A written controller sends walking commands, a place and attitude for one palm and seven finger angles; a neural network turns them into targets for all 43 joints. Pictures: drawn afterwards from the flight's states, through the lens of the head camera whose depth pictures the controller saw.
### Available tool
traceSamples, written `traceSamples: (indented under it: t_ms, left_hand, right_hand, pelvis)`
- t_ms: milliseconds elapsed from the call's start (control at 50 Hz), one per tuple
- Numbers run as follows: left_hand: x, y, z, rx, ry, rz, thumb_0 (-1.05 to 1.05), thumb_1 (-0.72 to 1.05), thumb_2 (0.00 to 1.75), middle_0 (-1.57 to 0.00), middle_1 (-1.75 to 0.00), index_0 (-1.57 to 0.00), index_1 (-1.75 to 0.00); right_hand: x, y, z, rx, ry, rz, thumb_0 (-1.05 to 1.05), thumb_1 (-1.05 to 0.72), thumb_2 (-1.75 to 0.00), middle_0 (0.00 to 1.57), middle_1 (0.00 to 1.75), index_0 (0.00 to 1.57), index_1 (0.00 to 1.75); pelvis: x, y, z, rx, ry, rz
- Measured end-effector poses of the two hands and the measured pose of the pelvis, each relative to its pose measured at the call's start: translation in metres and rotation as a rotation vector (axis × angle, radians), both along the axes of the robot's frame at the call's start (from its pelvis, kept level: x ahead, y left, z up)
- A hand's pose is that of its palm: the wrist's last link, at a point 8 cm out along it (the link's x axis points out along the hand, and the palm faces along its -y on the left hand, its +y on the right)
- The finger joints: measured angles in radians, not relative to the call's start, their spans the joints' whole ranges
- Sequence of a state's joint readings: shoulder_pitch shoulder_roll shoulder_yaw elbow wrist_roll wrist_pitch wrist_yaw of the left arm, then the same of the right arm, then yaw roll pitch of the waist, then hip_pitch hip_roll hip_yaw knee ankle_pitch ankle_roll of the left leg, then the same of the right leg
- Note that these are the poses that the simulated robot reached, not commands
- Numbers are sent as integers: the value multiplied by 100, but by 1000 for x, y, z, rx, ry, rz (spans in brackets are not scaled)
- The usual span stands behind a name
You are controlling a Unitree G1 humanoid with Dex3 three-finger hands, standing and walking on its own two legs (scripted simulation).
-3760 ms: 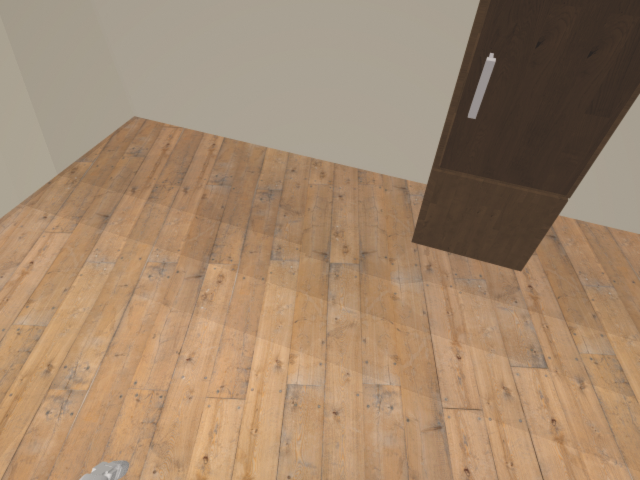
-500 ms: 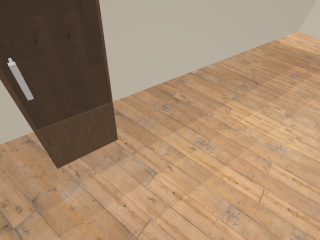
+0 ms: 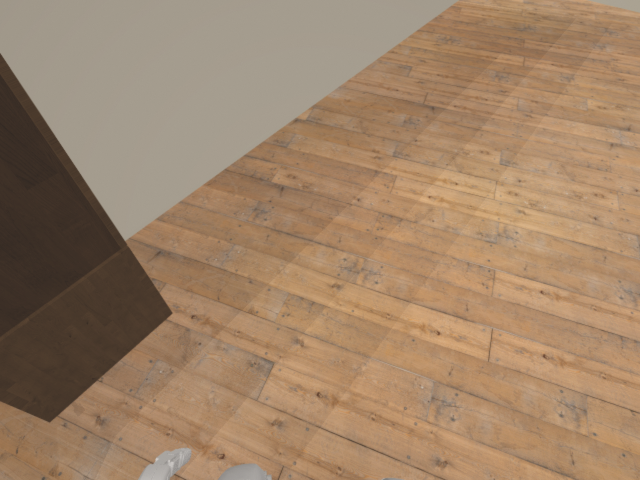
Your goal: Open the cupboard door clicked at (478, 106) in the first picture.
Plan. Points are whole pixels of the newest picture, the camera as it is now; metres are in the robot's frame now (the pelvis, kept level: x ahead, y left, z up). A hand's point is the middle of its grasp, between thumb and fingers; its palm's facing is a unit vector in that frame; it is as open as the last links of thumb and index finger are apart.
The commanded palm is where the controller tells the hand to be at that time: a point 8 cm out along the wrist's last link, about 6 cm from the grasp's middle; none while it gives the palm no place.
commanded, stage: turn to face it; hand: left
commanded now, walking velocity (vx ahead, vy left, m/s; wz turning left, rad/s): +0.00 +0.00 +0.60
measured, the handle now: out of the picture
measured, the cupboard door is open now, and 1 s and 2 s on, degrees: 0 0 0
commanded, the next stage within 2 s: take the last steps up to it in 1.34 s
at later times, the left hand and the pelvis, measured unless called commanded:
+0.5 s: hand out of the picture +0.04 +0.25 -0.15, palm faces +0.29 -0.92 -0.25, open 7.4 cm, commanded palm none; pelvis +0.02 +0.02 +0.02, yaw +15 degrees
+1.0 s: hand out of the picture -0.06 +0.14 -0.14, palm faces +0.56 -0.78 -0.26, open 7.4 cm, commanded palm none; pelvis +0.01 -0.05 +0.02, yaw +34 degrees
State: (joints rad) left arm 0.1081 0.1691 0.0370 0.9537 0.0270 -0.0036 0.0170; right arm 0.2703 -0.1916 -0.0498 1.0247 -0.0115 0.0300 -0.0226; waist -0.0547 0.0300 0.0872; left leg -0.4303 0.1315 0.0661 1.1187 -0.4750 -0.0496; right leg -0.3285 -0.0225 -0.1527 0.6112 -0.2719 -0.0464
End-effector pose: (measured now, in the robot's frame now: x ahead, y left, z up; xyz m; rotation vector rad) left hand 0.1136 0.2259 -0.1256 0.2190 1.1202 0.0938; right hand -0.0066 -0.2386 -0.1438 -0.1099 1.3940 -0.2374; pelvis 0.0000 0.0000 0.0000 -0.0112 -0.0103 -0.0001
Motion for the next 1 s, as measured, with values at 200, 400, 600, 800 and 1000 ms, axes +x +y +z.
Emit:
traceSamples:
  t_ms: [200, 400, 600, 800, 1000]
  left_hand:
    - [-17, 21, -22, -93, -5, 179, 1, 91, 90, -20, -30, -20, -30]
    - [-77, 60, -5, -23, 125, 312, 1, 91, 90, -20, -29, -19, -30]
    - [-92, 46, 15, 51, 61, 412, 1, 91, 90, -20, -29, -19, -30]
    - [-136, -18, 31, 78, 30, 527, 1, 91, 90, -20, -30, -20, -30]
    - [-209, -56, 18, 10, 123, 685, 1, 91, 90, -20, -30, -20, -30]
  right_hand:
    - [66, 33, 10, -12, -62, 156, 1, -93, -90, 20, 30, 20, 30]
    - [106, 38, 33, -35, -109, 260, 0, -91, -90, 20, 30, 20, 30]
    - [146, 5, 24, -13, -138, 374, 0, -91, -90, 20, 30, 21, 30]
    - [198, -26, 16, 30, -174, 512, 0, -91, -90, 20, 30, 20, 30]
    - [231, 11, 24, 37, -159, 705, 0, -91, -90, 20, 30, 20, 30]
  pelvis:
    - [21, 24, -5, -26, -8, 128]
    - [21, 28, 14, -20, 22, 199]
    - [16, -7, 12, -8, 23, 323]
    - [15, -49, 13, 43, 7, 463]
    - [5, -55, 15, 56, 17, 599]
